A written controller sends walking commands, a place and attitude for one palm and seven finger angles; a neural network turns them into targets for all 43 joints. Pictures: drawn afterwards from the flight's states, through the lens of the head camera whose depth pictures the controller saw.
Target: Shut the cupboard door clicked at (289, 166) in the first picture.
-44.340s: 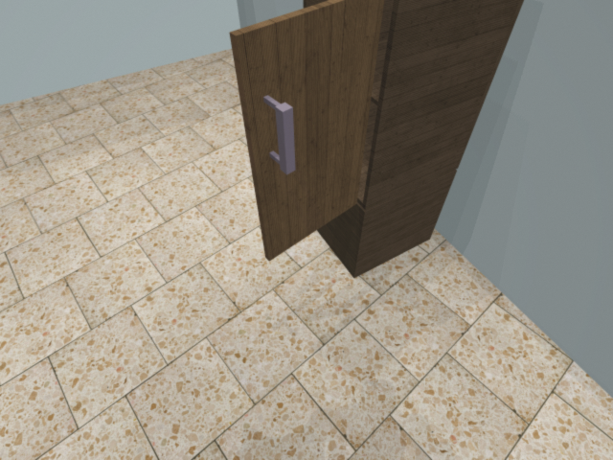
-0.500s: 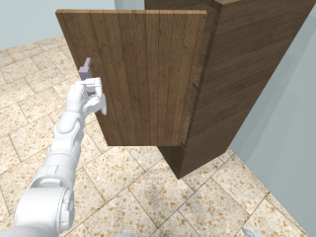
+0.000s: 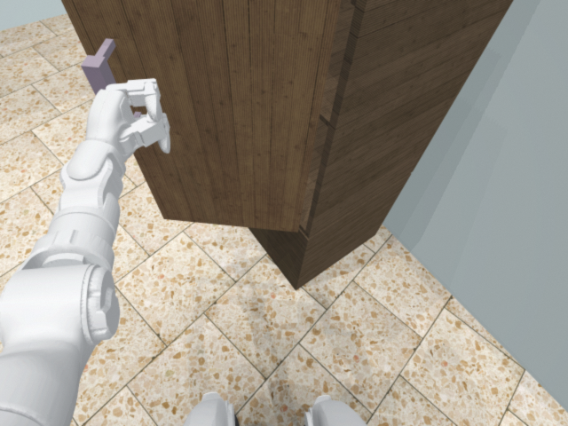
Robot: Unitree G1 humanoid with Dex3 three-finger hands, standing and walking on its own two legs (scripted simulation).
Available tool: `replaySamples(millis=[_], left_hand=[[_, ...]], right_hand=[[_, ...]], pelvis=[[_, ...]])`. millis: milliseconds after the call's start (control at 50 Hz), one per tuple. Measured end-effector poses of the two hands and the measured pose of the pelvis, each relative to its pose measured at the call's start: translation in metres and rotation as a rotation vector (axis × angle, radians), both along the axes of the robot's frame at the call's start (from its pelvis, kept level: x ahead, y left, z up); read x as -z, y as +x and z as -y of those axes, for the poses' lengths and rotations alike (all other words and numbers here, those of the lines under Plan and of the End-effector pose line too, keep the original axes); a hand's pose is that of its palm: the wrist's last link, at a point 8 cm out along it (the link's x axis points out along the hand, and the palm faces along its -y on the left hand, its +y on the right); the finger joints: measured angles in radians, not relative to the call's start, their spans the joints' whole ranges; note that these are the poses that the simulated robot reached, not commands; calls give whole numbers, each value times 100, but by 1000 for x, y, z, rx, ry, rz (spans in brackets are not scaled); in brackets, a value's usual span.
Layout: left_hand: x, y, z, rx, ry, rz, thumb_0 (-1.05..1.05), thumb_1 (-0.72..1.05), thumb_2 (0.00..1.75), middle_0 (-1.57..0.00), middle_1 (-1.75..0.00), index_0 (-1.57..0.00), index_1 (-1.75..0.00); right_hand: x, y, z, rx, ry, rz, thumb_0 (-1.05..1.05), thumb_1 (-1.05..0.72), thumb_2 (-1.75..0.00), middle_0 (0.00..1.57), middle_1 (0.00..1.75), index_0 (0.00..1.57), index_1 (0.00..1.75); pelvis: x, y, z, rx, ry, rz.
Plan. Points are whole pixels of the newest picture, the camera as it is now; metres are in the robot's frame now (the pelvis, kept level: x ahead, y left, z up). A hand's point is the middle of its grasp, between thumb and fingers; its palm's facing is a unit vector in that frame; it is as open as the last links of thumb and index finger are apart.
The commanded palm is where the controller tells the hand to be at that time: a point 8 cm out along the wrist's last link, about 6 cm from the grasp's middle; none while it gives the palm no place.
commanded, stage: push the door shut along its arc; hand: left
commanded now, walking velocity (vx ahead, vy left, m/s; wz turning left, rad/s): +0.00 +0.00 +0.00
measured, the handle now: (119, 96) +0.57 +0.19 +0.11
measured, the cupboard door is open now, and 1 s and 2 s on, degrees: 49 33 26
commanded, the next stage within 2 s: pull the fist back off the door in 1.00 s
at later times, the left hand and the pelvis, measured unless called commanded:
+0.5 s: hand (189, 96) +0.56 +0.09 +0.12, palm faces -0.29 -0.96 -0.01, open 3.0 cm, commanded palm +0.57 +0.13 +0.12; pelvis +0.01 +0.00 -0.01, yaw -1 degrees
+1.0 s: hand (204, 82) +0.59 +0.07 +0.12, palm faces -0.36 -0.93 -0.01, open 3.4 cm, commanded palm +0.62 +0.08 +0.12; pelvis +0.00 +0.00 -0.03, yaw -1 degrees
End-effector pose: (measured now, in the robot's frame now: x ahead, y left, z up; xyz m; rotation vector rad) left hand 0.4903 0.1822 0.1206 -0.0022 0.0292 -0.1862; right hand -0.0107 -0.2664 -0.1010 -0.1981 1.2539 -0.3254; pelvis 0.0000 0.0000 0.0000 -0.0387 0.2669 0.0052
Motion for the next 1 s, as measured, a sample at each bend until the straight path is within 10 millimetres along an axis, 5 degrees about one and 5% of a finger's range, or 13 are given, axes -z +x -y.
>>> replaySamples(millis=[380, 1000], left_hand=[[-1, 56, 35, 92, 3, -25, 2, 89, 91, -130, -150, -130, -150], [-3, 99, 56, 187, 25, -32, 3, 97, 98, -130, -150, -130, -150]], right_hand=[[7, -14, -5, 38, -2, -58, 0, -90, -89, 20, 30, 20, 30], [16, -44, -5, 46, -45, -179, 0, -90, -89, 20, 30, 20, 30]], pelvis=[[12, 6, 0, 15, -6, -89], [34, 2, 1, 0, -33, -183]])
